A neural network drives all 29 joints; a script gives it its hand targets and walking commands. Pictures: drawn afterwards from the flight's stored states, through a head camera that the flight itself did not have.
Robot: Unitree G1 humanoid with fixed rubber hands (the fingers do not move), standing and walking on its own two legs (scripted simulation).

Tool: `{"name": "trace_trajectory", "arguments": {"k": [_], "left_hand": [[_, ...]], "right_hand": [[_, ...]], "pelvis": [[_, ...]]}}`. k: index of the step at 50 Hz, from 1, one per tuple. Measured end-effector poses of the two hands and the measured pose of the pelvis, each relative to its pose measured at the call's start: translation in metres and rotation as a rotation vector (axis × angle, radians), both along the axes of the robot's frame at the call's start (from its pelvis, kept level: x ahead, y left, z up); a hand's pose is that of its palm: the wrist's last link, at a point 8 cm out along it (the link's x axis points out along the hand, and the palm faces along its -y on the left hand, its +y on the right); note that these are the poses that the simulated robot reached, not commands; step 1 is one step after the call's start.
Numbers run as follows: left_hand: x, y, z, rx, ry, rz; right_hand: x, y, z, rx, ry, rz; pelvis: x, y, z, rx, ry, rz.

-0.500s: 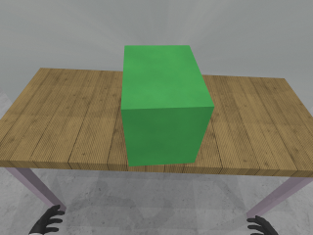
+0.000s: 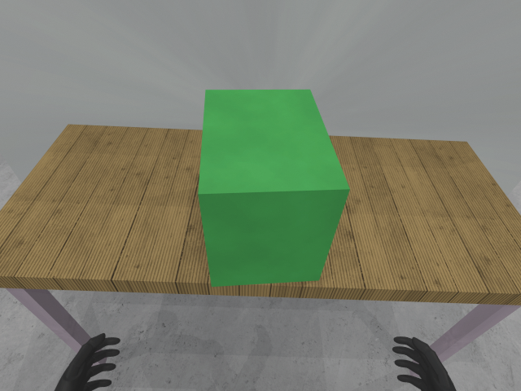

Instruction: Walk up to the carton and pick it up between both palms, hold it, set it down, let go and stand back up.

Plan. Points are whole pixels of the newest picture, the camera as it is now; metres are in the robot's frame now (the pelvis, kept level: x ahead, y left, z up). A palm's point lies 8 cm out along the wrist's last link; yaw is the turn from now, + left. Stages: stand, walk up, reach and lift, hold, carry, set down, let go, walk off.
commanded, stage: reach and lift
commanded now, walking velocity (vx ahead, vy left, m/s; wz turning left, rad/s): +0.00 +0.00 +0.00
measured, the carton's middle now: (262, 185) +0.52 +0.00 +0.03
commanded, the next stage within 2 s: none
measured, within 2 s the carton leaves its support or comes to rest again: neither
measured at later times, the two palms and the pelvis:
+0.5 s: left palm (81, 357) +0.20 +0.24 +0.02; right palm (429, 365) +0.18 -0.21 +0.03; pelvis +0.01 +0.00 +0.00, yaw +0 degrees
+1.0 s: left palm (103, 297) +0.26 +0.22 +0.07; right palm (412, 293) +0.26 -0.20 +0.08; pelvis +0.01 +0.00 +0.00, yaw +0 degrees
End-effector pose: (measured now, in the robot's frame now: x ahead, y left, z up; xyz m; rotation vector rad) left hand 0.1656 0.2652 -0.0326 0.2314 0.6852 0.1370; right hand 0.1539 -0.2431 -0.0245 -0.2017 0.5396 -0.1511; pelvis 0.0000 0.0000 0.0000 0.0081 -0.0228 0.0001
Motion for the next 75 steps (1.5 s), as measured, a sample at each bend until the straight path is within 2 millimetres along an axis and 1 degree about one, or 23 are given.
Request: {"name": "trace_trajectory", "arguments": {"k": [7, 15, 23, 32, 39, 45, 53, 58, 63, 67, 75], "left_hand": [[0.004, -0.008, 0.015, -0.028, -0.077, -0.002], [0.016, -0.015, 0.031, -0.058, -0.160, -0.015], [0.029, -0.021, 0.051, -0.078, -0.262, -0.040], [0.039, -0.031, 0.072, -0.122, -0.355, -0.050], [0.054, -0.035, 0.079, -0.134, -0.343, -0.058], [0.076, -0.043, 0.098, -0.143, -0.375, -0.088], [0.099, -0.050, 0.111, -0.146, -0.365, -0.106], [0.116, -0.052, 0.127, -0.142, -0.394, -0.115], [0.133, -0.050, 0.149, -0.123, -0.432, -0.107], [0.149, -0.048, 0.167, -0.116, -0.463, -0.097], [0.170, -0.045, 0.172, -0.114, -0.430, -0.071]], "right_hand": [[0.009, 0.010, 0.013, 0.036, -0.056, 0.001], [0.017, 0.018, 0.033, 0.060, -0.131, 0.001], [0.026, 0.029, 0.053, 0.092, -0.211, 0.017], [0.040, 0.033, 0.067, 0.130, -0.270, 0.015], [0.068, 0.039, 0.086, 0.136, -0.322, 0.023], [0.091, 0.044, 0.097, 0.156, -0.343, 0.024], [0.114, 0.045, 0.112, 0.148, -0.361, 0.027], [0.133, 0.047, 0.127, 0.142, -0.387, 0.044], [0.155, 0.048, 0.134, 0.135, -0.373, 0.046], [0.172, 0.051, 0.146, 0.139, -0.383, 0.059], [0.198, 0.051, 0.158, 0.143, -0.372, 0.057]], "pelvis": [[0.005, 0.000, 0.001, 0.000, 0.012, 0.000], [0.009, -0.001, 0.002, 0.001, 0.022, 0.000], [0.012, 0.000, 0.002, 0.000, 0.026, 0.000], [0.012, 0.000, 0.003, -0.001, 0.028, 0.000], [0.012, 0.000, 0.003, -0.001, 0.027, 0.000], [0.012, 0.000, 0.003, -0.001, 0.028, 0.000], [0.012, 0.000, 0.003, -0.001, 0.028, 0.000], [0.011, 0.000, 0.003, -0.001, 0.026, 0.000], [0.009, 0.001, 0.003, -0.002, 0.023, 0.000], [0.008, 0.001, 0.003, -0.002, 0.022, 0.000], [0.008, 0.001, 0.003, -0.002, 0.022, 0.000]]}}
